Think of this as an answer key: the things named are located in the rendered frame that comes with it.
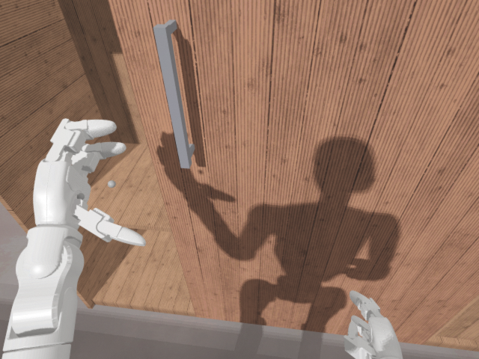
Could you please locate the robot right hand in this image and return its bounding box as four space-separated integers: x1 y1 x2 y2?
344 290 403 359

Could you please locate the handle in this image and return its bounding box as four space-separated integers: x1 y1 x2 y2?
153 19 195 168

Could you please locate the wardrobe door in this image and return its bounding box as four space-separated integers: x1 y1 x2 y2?
433 295 479 341
108 0 479 345

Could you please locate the robot left hand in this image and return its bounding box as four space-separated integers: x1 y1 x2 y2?
33 118 146 246

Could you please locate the left robot forearm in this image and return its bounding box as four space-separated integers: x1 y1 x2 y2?
2 224 84 359

